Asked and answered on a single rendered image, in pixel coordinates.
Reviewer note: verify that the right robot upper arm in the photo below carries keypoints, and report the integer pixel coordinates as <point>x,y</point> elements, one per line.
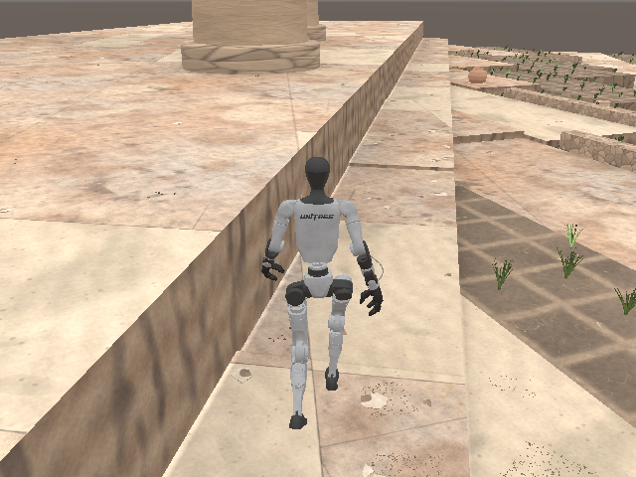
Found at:
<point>349,211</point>

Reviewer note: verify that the robot left forearm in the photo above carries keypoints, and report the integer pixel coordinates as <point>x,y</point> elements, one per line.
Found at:
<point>269,256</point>

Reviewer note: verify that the robot right shin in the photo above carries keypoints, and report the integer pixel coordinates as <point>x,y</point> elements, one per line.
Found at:
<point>335,348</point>

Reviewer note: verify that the robot left hand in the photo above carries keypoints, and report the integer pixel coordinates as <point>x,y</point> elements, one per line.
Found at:
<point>267,274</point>

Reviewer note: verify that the robot right hand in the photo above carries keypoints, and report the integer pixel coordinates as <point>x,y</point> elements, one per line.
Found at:
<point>377,300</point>

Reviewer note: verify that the humanoid robot head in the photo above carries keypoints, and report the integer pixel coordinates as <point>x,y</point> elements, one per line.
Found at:
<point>317,171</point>

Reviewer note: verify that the left robot upper arm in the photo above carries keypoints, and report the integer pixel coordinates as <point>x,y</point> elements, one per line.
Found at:
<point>285,210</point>

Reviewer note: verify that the robot right forearm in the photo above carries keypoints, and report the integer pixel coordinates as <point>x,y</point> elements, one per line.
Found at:
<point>367,268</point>

